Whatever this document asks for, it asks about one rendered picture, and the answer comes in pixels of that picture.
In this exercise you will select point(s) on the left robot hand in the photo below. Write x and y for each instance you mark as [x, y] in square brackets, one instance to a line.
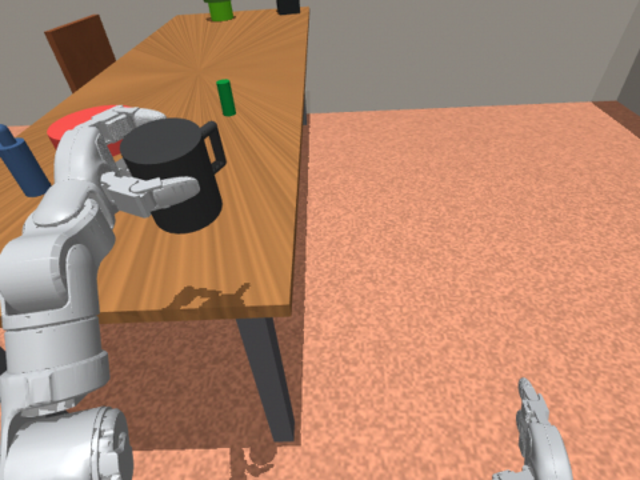
[83, 154]

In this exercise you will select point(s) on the table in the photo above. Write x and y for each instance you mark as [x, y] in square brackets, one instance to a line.
[241, 266]

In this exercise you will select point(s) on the potted plant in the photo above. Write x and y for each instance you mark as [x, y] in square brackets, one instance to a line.
[220, 10]

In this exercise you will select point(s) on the left robot arm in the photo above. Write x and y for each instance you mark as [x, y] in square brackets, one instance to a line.
[49, 302]

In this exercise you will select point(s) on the right robot hand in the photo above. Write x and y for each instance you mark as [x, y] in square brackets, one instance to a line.
[540, 442]

